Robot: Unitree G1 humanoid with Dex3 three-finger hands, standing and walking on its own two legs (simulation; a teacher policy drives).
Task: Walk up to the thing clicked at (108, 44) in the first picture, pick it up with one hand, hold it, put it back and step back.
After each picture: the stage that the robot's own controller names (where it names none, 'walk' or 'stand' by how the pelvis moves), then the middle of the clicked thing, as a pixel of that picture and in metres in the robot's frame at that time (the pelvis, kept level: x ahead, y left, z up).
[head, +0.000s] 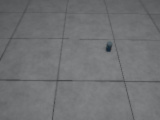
stand; (109, 46) +1.43 -0.32 -0.72
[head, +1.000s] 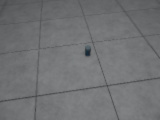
walk; (87, 51) +1.34 +0.04 -0.70
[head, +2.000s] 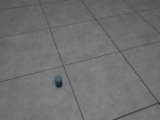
walk; (58, 81) +0.83 +0.25 -0.71
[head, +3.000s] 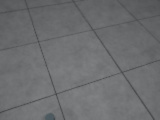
stand; out of the picture +0.44 +0.20 -0.70
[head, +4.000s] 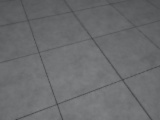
stand; out of the picture +0.41 +0.21 -0.72
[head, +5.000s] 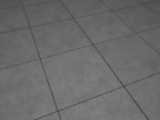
stand; out of the picture +0.40 +0.21 -0.73
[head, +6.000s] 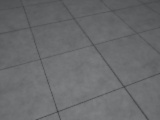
stand; out of the picture +0.39 +0.22 -0.73
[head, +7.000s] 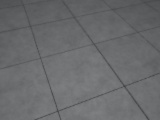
stand; out of the picture +0.39 +0.22 -0.73
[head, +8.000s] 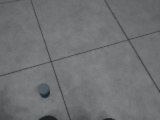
go down; (44, 91) +0.45 +0.20 -0.54
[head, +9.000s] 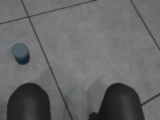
go down; (21, 54) +0.49 +0.25 -0.30
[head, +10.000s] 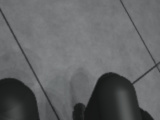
close in; out of the picture +0.47 +0.27 -0.25
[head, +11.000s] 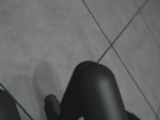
close; out of the picture +0.46 +0.31 -0.23
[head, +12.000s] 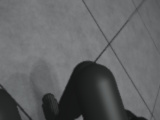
close; out of the picture +0.45 +0.30 -0.23
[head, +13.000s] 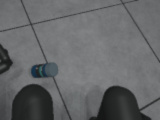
lift; (44, 70) +0.44 +0.15 -0.30
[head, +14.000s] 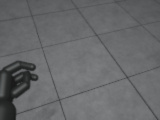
close; out of the picture +0.43 +0.04 -0.68
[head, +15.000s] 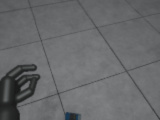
hold; (73, 117) +0.47 +0.05 -0.69
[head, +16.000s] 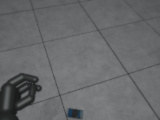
crouch; (75, 113) +0.51 +0.03 -0.70
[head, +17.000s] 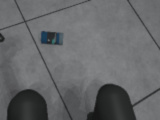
crouch; (52, 38) +0.63 +0.07 -0.36
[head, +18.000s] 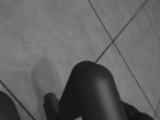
lower; out of the picture +0.65 +0.19 -0.26
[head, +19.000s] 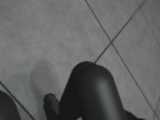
lower; out of the picture +0.68 +0.20 -0.26
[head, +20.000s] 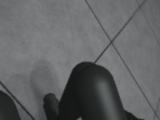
lower; out of the picture +0.70 +0.21 -0.26
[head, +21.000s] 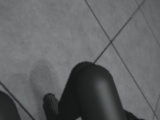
lower; out of the picture +0.72 +0.21 -0.26
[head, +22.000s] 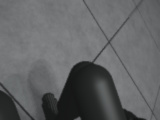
loosen; out of the picture +0.73 +0.21 -0.26
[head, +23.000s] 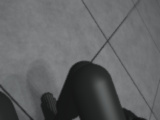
withdraw; out of the picture +0.73 +0.22 -0.26
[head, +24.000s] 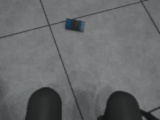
walk; (74, 25) +0.75 +0.06 -0.40
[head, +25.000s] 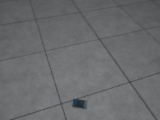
stand; (80, 103) +0.66 +0.00 -0.69
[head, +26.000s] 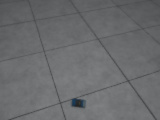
stand; (78, 103) +0.67 +0.01 -0.69
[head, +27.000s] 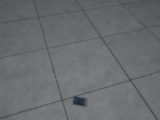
stand; (80, 101) +0.67 +0.01 -0.70
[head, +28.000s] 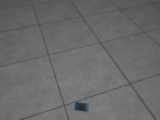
stand; (81, 106) +0.66 +0.02 -0.75
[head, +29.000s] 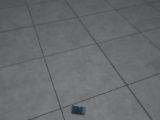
stand; (78, 110) +0.63 +0.03 -0.75
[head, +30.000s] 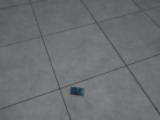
walk; (77, 91) +0.65 +0.04 -0.73
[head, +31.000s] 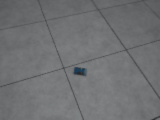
walk; (80, 71) +0.81 -0.01 -0.72
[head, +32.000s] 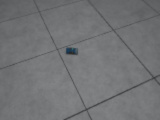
walk; (72, 50) +1.06 +0.12 -0.71
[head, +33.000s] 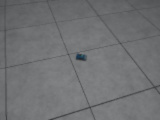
stand; (81, 57) +1.23 +0.03 -0.74
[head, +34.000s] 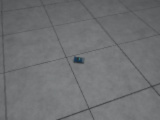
stand; (79, 60) +1.23 +0.03 -0.75
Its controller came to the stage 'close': yes
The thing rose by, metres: 0.01
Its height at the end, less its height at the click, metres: -0.02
